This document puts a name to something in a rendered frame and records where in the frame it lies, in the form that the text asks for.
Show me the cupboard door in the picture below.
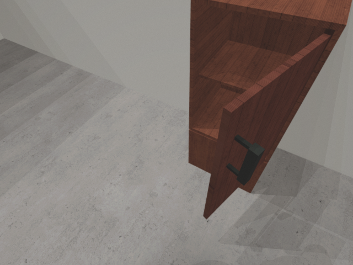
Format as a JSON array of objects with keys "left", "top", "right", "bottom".
[{"left": 203, "top": 34, "right": 331, "bottom": 219}]

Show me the handle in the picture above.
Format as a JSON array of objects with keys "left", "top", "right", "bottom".
[{"left": 226, "top": 135, "right": 265, "bottom": 185}]

